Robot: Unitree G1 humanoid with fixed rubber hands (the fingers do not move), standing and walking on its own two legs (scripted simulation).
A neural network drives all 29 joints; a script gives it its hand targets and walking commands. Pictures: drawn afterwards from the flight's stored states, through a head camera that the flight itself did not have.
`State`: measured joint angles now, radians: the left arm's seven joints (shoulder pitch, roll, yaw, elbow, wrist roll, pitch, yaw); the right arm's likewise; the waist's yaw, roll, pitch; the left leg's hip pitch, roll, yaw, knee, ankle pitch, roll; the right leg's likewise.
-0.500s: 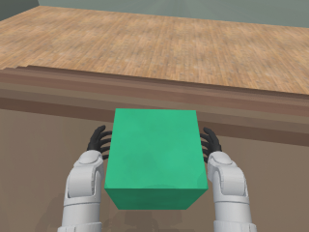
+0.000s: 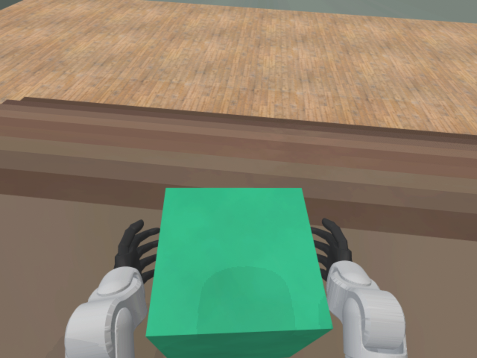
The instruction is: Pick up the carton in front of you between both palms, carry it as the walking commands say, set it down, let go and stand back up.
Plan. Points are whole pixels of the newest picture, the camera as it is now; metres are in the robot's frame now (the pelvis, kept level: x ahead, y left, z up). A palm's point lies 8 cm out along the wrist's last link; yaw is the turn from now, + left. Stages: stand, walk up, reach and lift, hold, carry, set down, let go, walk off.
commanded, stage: carry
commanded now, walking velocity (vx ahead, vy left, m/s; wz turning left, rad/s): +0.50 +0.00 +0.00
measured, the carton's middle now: (233, 280) +0.24 +0.01 +0.01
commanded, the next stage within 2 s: none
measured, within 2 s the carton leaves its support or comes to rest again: neither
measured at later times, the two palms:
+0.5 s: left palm (173, 144) +0.52 +0.14 +0.08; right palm (306, 136) +0.56 -0.15 +0.08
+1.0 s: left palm (176, 58) +0.98 +0.21 +0.07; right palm (269, 60) +0.98 -0.10 +0.07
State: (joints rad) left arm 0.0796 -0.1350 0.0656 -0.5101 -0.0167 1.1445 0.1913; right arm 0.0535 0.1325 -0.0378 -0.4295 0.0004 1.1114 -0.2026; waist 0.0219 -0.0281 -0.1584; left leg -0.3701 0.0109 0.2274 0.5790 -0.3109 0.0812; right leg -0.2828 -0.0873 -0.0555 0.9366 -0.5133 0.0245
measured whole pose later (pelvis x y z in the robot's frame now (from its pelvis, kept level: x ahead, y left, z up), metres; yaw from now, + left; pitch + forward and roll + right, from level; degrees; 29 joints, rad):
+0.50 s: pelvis +0.32 -0.04 +0.01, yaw +6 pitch +4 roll +0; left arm 0.11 -0.14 0.03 -0.47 0.01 1.10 0.14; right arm 0.11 0.14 -0.04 -0.47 -0.02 1.12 -0.15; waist 0.04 0.00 -0.10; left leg -0.47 0.09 0.06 1.17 -0.32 0.03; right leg -0.33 -0.03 -0.27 0.46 -0.20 -0.09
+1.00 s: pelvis +0.63 +0.05 -0.01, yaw +3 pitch +5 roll -1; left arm -0.49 -0.11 0.29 -0.03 0.03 0.94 0.23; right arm -0.47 0.13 -0.25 -0.02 0.01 0.94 -0.20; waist -0.07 -0.02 0.05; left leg -0.49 -0.01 0.17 0.64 -0.24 0.12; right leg -0.53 -0.02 0.00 1.35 -0.42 -0.06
